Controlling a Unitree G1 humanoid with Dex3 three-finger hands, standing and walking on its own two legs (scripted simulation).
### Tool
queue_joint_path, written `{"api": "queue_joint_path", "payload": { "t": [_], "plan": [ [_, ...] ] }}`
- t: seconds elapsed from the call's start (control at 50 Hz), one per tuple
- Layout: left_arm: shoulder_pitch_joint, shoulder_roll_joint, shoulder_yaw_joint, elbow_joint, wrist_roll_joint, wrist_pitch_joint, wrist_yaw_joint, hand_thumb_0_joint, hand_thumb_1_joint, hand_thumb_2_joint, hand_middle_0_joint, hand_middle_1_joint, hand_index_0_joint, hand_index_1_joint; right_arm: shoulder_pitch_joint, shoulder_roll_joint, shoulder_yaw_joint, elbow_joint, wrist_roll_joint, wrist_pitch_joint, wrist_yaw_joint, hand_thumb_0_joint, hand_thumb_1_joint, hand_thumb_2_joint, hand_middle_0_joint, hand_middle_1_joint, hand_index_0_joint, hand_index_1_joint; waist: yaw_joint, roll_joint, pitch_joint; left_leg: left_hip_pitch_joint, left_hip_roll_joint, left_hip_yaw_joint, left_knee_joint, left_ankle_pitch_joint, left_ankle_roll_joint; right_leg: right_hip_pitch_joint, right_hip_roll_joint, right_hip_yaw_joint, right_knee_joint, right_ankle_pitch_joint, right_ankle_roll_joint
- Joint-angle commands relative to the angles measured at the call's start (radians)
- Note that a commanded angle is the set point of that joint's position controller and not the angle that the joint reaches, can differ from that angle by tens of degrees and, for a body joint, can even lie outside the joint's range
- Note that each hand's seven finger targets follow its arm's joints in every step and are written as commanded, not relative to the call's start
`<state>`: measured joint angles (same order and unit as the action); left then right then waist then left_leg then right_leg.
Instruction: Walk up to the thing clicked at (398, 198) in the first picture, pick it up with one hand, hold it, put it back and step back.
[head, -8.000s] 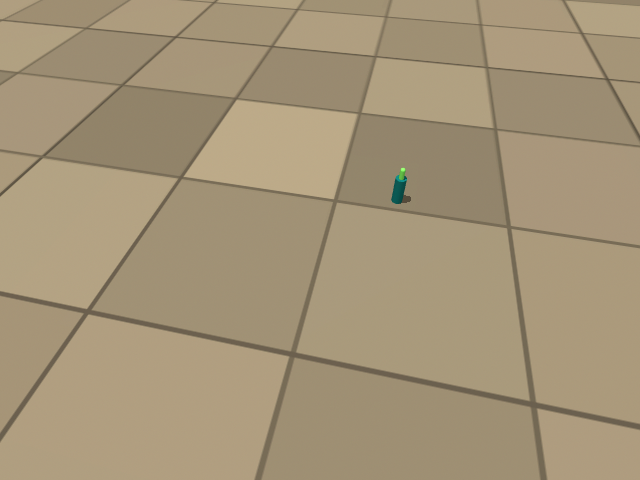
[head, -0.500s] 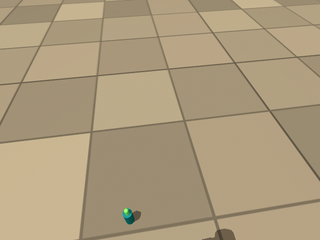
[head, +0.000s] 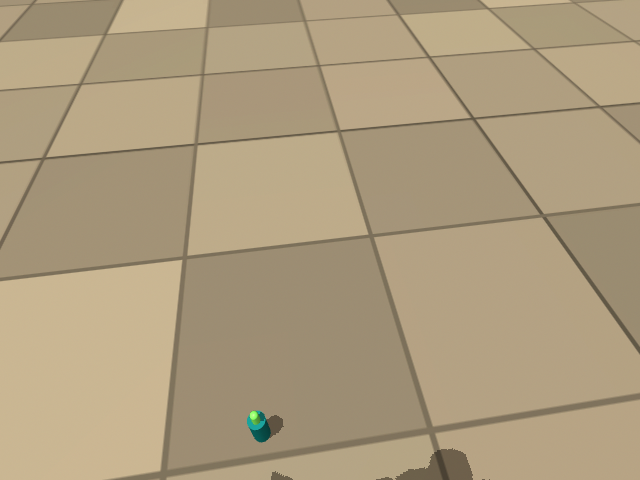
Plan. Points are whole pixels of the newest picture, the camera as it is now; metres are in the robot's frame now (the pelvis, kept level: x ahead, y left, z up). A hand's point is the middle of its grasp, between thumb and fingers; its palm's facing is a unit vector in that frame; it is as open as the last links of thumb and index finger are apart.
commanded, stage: go down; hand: left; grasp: from the side
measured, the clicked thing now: (258, 424) +0.37 +0.20 -0.69
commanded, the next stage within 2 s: none
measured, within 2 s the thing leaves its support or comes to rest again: neither
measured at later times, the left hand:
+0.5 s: hand out of the picture +0.14 +0.27 -0.18, palm faces +0.05 -0.95 -0.32, open 16.3 cm
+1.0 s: hand out of the picture +0.13 +0.29 -0.21, palm faces +0.09 -0.95 -0.30, open 17.2 cm
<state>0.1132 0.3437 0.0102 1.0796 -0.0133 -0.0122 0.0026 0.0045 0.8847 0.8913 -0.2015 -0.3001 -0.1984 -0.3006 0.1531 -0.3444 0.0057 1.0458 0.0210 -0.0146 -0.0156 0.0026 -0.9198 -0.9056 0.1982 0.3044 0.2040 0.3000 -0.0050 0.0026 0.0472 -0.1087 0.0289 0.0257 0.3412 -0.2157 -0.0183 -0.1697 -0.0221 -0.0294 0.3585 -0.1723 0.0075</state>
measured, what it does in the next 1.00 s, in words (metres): lowers itself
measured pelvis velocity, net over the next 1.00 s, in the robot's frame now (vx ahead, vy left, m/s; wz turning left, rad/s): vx -0.02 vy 0.02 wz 0.03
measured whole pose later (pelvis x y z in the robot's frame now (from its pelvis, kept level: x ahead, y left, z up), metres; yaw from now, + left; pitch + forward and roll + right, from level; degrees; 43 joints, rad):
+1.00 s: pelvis -0.02 +0.02 -0.10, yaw +1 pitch +18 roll -3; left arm 0.31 0.36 0.24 0.33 -0.01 0.24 -0.10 -0.01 -0.50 0.08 -0.08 -0.09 -0.08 -0.09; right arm 0.22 -0.23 0.00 0.53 0.01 -0.19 -0.08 0.01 -0.86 -0.89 0.20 0.30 0.21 0.30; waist -0.04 0.00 -0.14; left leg -0.95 0.03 -0.04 1.21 -0.58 0.00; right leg -0.95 -0.04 -0.07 1.13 -0.50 0.02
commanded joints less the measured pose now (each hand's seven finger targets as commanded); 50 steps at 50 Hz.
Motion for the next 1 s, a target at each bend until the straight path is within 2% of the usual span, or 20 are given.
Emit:
{"api": "queue_joint_path", "payload": {
  "t": [0.0,0.02,0.04,0.06,0.08,0.12,0.24,0.26,0.32,0.34,0.38,0.4,0.48,0.56,0.64,0.74,0.82,0.88,0.92,0.98],
  "plan": [
    [-0.228,0.240,0.143,-0.048,0.031,-0.039,0.020,0.000,0.500,0.660,-0.027,-0.088,-0.035,-0.117,0.045,-0.103,-0.040,-0.219,0.031,-0.051,-0.030,0.000,-0.956,-0.915,0.199,0.300,0.200,0.300,-0.029,-0.042,-0.068,-0.181,-0.045,0.029,0.061,0.002,0.040,-0.079,0.004,0.005,0.009,-0.027,-0.015],
    [-0.320,0.257,0.156,-0.080,0.045,-0.042,0.005,0.000,0.420,0.580,-0.017,-0.079,-0.023,-0.067,0.052,-0.101,-0.048,-0.248,0.026,-0.054,-0.030,0.000,-0.949,-0.914,0.199,0.300,0.200,0.300,-0.029,-0.054,-0.101,-0.201,-0.043,0.026,0.098,0.017,0.043,-0.091,0.006,0.003,0.049,-0.006,-0.014],
    [-0.297,0.269,0.180,-0.070,0.066,-0.048,-0.005,0.000,0.340,0.500,-0.012,-0.087,-0.019,-0.075,0.064,-0.102,-0.064,-0.269,0.012,-0.063,-0.031,0.000,-0.950,-0.914,0.199,0.300,0.200,0.300,-0.015,-0.055,-0.166,-0.213,-0.043,0.022,0.128,0.038,0.041,-0.075,0.003,0.006,0.088,0.028,-0.013],
    [-0.181,0.267,0.205,-0.041,0.093,-0.037,-0.011,0.000,0.271,0.420,-0.019,-0.086,-0.024,-0.076,0.093,-0.096,-0.076,-0.276,0.000,-0.066,-0.029,0.000,-0.942,-0.911,0.200,0.300,0.200,0.300,0.008,-0.005,-0.222,-0.238,-0.050,0.021,0.158,0.071,0.034,-0.071,-0.002,0.006,0.126,0.064,-0.019],
    [-0.111,0.234,0.205,-0.049,0.097,-0.026,-0.019,0.000,0.244,0.340,-0.019,-0.095,-0.024,-0.084,0.108,-0.091,-0.082,-0.301,-0.001,-0.069,-0.024,0.000,-0.937,-0.910,0.199,0.300,0.200,0.300,0.019,0.008,-0.251,-0.259,-0.054,0.018,0.185,0.094,0.030,-0.075,0.001,0.007,0.152,0.082,-0.023],
    [-0.077,0.235,0.226,-0.120,0.103,-0.001,-0.019,0.000,0.135,0.194,-0.039,-0.096,-0.045,-0.083,0.101,-0.087,-0.089,-0.348,0.000,-0.077,-0.021,0.000,-0.919,-0.903,0.200,0.300,0.200,0.300,0.039,0.044,-0.280,-0.263,-0.058,0.016,0.196,0.124,0.022,-0.065,0.006,0.005,0.176,0.100,-0.026],
    [-0.107,0.210,0.222,-0.302,0.093,0.105,-0.021,0.000,-0.236,0.087,-0.073,-0.075,-0.073,-0.069,0.058,-0.075,-0.086,-0.455,0.007,-0.097,-0.025,0.000,-0.880,-0.891,0.200,0.300,0.200,0.300,0.000,0.011,-0.239,-0.319,-0.037,-0.009,0.243,0.055,0.021,-0.189,0.024,-0.015,0.214,0.004,-0.027],
    [-0.088,0.176,0.204,-0.310,0.090,0.114,-0.027,0.000,-0.287,0.091,-0.072,-0.083,-0.072,-0.078,0.065,-0.066,-0.086,-0.465,0.007,-0.104,-0.025,0.000,-0.871,-0.889,0.200,0.300,0.200,0.300,-0.005,0.008,-0.234,-0.339,-0.034,-0.011,0.267,0.045,0.021,-0.223,0.023,-0.018,0.234,-0.009,-0.026],
    [-0.054,0.153,0.202,-0.403,0.076,0.125,-0.034,0.000,-0.409,0.064,-0.083,-0.092,-0.081,-0.089,0.095,-0.065,-0.091,-0.480,0.002,-0.123,-0.029,0.000,-0.845,-0.882,0.200,0.300,0.200,0.300,-0.018,0.018,-0.271,-0.374,-0.028,-0.014,0.334,0.052,0.018,-0.275,0.025,-0.019,0.307,0.000,-0.023],
    [-0.080,0.179,0.217,-0.452,0.075,0.123,-0.034,0.000,-0.448,0.066,-0.082,-0.096,-0.078,-0.096,0.090,-0.065,-0.091,-0.491,0.002,-0.129,-0.029,0.000,-0.842,-0.882,0.200,0.300,0.200,0.300,-0.021,0.024,-0.283,-0.393,-0.028,-0.019,0.354,0.045,0.017,-0.290,0.023,-0.021,0.326,-0.006,-0.023],
    [-0.018,0.174,0.226,-0.500,0.074,0.130,-0.035,0.000,-0.503,0.051,-0.092,-0.104,-0.087,-0.104,0.095,-0.063,-0.091,-0.510,0.003,-0.140,-0.032,0.000,-0.843,-0.881,0.200,0.300,0.200,0.300,-0.020,0.027,-0.300,-0.416,-0.025,-0.025,0.388,0.057,0.015,-0.315,0.023,-0.021,0.369,0.000,-0.024],
    [0.015,0.159,0.213,-0.532,0.074,0.137,-0.040,0.000,-0.521,0.046,-0.094,-0.103,-0.089,-0.104,0.098,-0.060,-0.091,-0.519,0.005,-0.145,-0.034,0.000,-0.846,-0.883,0.200,0.300,0.200,0.300,-0.023,0.043,-0.318,-0.423,-0.023,-0.029,0.408,0.067,0.014,-0.331,0.021,-0.019,0.389,0.006,-0.027],
    [0.057,0.194,0.244,-0.676,0.073,0.166,-0.036,0.000,-0.552,0.051,-0.096,-0.100,-0.088,-0.104,0.092,-0.061,-0.090,-0.547,0.004,-0.156,-0.045,0.000,-0.845,-0.883,0.200,0.300,0.200,0.300,-0.015,0.081,-0.357,-0.447,-0.016,-0.041,0.458,0.102,0.006,-0.374,0.019,-0.020,0.450,0.018,-0.029],
    [0.150,0.171,0.235,-0.750,0.063,0.212,-0.042,0.000,-0.581,0.029,-0.105,-0.090,-0.103,-0.089,0.087,-0.065,-0.087,-0.570,-0.001,-0.166,-0.053,0.000,-0.827,-0.878,0.201,0.300,0.200,0.300,-0.020,0.104,-0.354,-0.464,0.003,-0.077,0.490,0.147,-0.003,-0.450,0.024,-0.035,0.509,0.002,-0.030],
    [0.188,0.167,0.242,-0.838,0.055,0.246,-0.044,0.000,-0.582,0.043,-0.097,-0.091,-0.095,-0.091,0.083,-0.056,-0.082,-0.599,-0.004,-0.178,-0.060,0.000,-0.821,-0.878,0.201,0.300,0.200,0.300,-0.024,0.113,-0.361,-0.515,0.003,-0.084,0.529,0.097,0.000,-0.484,0.020,-0.032,0.541,-0.028,-0.029],
    [0.241,0.158,0.250,-0.877,0.039,0.269,-0.053,0.000,-0.551,0.066,-0.086,-0.092,-0.085,-0.092,0.094,-0.056,-0.080,-0.611,-0.008,-0.187,-0.061,0.000,-0.829,-0.881,0.201,0.300,0.200,0.300,-0.038,0.112,-0.375,-0.564,0.010,-0.096,0.575,0.120,0.001,-0.533,0.023,-0.038,0.598,-0.033,-0.029],
    [0.246,0.173,0.286,-0.915,0.030,0.262,-0.051,0.000,-0.519,0.098,-0.074,-0.095,-0.067,-0.102,0.071,-0.039,-0.075,-0.651,-0.007,-0.200,-0.070,0.000,-0.848,-0.886,0.201,0.300,0.200,0.300,-0.033,0.063,-0.370,-0.656,-0.017,-0.069,0.625,-0.013,0.018,-0.545,0.018,-0.030,0.593,-0.081,-0.025],
    [0.248,0.187,0.306,-0.914,0.021,0.244,-0.069,0.000,-0.505,0.092,-0.073,-0.086,-0.066,-0.093,0.071,-0.042,-0.077,-0.653,-0.009,-0.209,-0.071,0.000,-0.871,-0.892,0.200,0.300,0.200,0.300,-0.035,0.072,-0.387,-0.681,-0.017,-0.064,0.657,-0.024,0.018,-0.577,0.018,-0.028,0.626,-0.091,-0.026],
    [0.163,0.208,0.323,-0.890,0.017,0.212,-0.082,0.000,-0.491,0.086,-0.071,-0.080,-0.064,-0.086,0.074,-0.046,-0.076,-0.648,-0.010,-0.219,-0.075,0.000,-0.889,-0.897,0.200,0.300,0.200,0.300,-0.058,0.064,-0.373,-0.729,-0.018,-0.064,0.695,-0.049,0.023,-0.618,0.014,-0.022,0.652,-0.102,-0.024],
    [0.067,0.250,0.378,-0.802,-0.006,0.129,-0.116,0.000,-0.516,0.077,-0.072,-0.085,-0.069,-0.088,0.073,-0.053,-0.073,-0.625,-0.012,-0.238,-0.071,0.000,-0.893,-0.897,0.200,0.300,0.200,0.300,-0.052,0.055,-0.369,-0.814,-0.020,-0.059,0.767,-0.090,0.027,-0.703,0.010,-0.015,0.721,-0.137,-0.024]
  ]
}}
